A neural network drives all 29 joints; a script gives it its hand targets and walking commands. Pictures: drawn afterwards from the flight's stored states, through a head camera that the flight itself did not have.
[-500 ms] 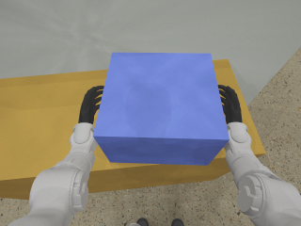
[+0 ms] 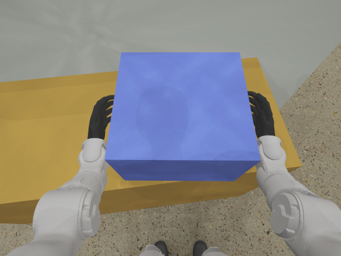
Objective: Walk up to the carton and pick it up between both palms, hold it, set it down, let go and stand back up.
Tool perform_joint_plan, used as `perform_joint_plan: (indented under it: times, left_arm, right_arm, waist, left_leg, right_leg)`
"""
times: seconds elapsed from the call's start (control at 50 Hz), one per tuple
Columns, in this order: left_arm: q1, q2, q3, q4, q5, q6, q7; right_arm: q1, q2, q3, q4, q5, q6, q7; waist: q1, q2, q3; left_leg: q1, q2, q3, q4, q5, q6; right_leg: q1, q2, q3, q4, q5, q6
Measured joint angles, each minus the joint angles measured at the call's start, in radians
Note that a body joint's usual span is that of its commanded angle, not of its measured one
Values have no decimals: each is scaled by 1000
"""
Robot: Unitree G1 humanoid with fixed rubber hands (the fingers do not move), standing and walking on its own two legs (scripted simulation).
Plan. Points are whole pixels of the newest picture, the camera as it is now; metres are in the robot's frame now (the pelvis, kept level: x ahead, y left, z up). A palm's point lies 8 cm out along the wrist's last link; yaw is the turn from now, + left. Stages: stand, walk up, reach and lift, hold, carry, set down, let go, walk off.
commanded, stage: set down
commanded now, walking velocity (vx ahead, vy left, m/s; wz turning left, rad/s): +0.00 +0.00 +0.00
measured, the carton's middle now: (179, 119) +0.46 +0.00 -0.05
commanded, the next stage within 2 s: none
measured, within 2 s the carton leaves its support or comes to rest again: neither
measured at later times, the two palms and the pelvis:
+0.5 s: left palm (86, 118) +0.44 +0.22 +0.01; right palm (272, 118) +0.43 -0.22 +0.00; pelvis -0.01 +0.00 -0.02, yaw -2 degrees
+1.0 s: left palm (70, 105) +0.44 +0.23 +0.07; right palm (292, 102) +0.44 -0.24 +0.06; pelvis -0.03 -0.02 -0.03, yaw -2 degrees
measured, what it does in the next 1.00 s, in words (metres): stands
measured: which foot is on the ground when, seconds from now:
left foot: down 0.00-1.00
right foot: down 0.00-1.00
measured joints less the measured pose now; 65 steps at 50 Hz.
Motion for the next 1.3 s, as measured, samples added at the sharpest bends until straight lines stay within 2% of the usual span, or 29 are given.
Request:
perform_joint_plan:
  times: [0.16, 0.24, 0.28, 0.34, 0.4, 0.48, 0.58, 0.68, 0.76, 0.86, 0.94, 0.98, 1.04, 1.12, 1.18, 1.26, 1.3]
  left_arm:
    - [-19, 6, -52, 11, -35, 4, 18]
    - [-34, 13, -68, 23, -56, 16, 16]
    - [-42, 16, -90, 28, -80, 47, 15]
    - [-56, 21, -148, 15, -180, 106, 35]
    - [-73, 37, -209, -6, -262, 150, 40]
    - [-107, 74, -262, -16, -299, 210, 20]
    - [-120, 109, -303, -33, -324, 268, -2]
    - [-103, 149, -336, -69, -359, 304, -17]
    - [-88, 183, -359, -123, -394, 327, -22]
    - [-66, 213, -361, -256, -411, 389, -20]
    - [-19, 222, -302, -485, -377, 509, -15]
    - [-14, 222, -271, -537, -346, 580, -20]
    - [-34, 226, -251, -507, -327, 665, -26]
    - [-33, 240, -257, -503, -342, 716, -27]
    - [-64, 259, -291, -446, -366, 721, -26]
    - [-155, 275, -367, -285, -414, 685, -31]
    - [-189, 278, -392, -233, -426, 662, -31]
  right_arm:
    - [-23, -19, 24, 3, 18, 8, 21]
    - [-43, -41, 79, 17, 49, 22, 30]
    - [-59, -62, 161, 46, 115, 52, 30]
    - [-76, -89, 327, 79, 272, 119, 16]
    - [-76, -106, 421, 51, 387, 155, -3]
    - [-105, -144, 522, 55, 511, 188, -9]
    - [-135, -210, 607, 74, 627, 225, 10]
    - [-139, -267, 655, 48, 694, 266, 35]
    - [-124, -294, 670, -12, 726, 300, 46]
    - [-90, -303, 663, -137, 744, 354, 42]
    - [-51, -304, 647, -304, 719, 414, 31]
    - [-54, -302, 638, -332, 704, 451, 24]
    - [-79, -300, 628, -294, 698, 504, 5]
    - [-66, -318, 617, -318, 681, 552, -6]
    - [-78, -324, 596, -299, 661, 593, 4]
    - [-130, -318, 609, -199, 675, 639, 25]
    - [-143, -309, 607, -190, 666, 641, 30]
  waist:
    - [5, 14, -6]
    - [9, 15, -18]
    - [16, 10, -39]
    - [29, 1, -69]
    - [35, -1, -95]
    - [44, -4, -96]
    - [55, -8, -87]
    - [56, -16, -76]
    - [49, -25, -80]
    - [45, -25, -104]
    - [47, -27, -107]
    - [49, -25, -94]
    - [52, -20, -72]
    - [57, -21, -61]
    - [50, -31, -56]
    - [31, -58, -58]
    - [21, -69, -62]
  left_leg:
    - [-29, 3, 7, 12, 2, 4]
    - [-49, 4, 15, 10, 10, 5]
    - [-67, 6, 23, 11, 12, 5]
    - [-97, 9, 32, 34, 3, 6]
    - [-126, 14, 32, 77, -19, 4]
    - [-136, 21, 30, 130, -47, 2]
    - [-136, 26, 25, 160, -60, -2]
    - [-148, 28, 18, 172, -58, -9]
    - [-179, 28, 11, 185, -54, -15]
    - [-219, 33, -1, 203, -54, -21]
    - [-199, 35, 2, 206, -57, -23]
    - [-161, 35, 4, 198, -57, -25]
    - [-91, 34, 7, 170, -49, -24]
    - [-6, 32, 9, 114, -26, -26]
    - [50, 27, 9, 75, -8, -28]
    - [85, 17, 5, 47, 10, -32]
    - [84, 12, 0, 46, 13, -34]
  right_leg:
    - [-29, 0, 3, 7, 7, 3]
    - [-54, 0, 9, 10, 15, 4]
    - [-77, 1, 16, 18, 16, 4]
    - [-114, 2, 25, 48, 7, 4]
    - [-143, 5, 24, 91, -14, 3]
    - [-152, 12, 22, 139, -38, -2]
    - [-151, 17, 17, 165, -50, -6]
    - [-163, 18, 11, 181, -52, -12]
    - [-194, 17, 3, 198, -53, -18]
    - [-227, 23, -7, 208, -51, -25]
    - [-212, 27, 0, 214, -53, -25]
    - [-177, 29, 5, 208, -53, -28]
    - [-109, 31, 12, 182, -44, -27]
    - [-25, 32, 18, 127, -21, -27]
    - [28, 29, 19, 95, -7, -28]
    - [56, 19, 16, 89, -5, -31]
    - [54, 15, 11, 94, -8, -33]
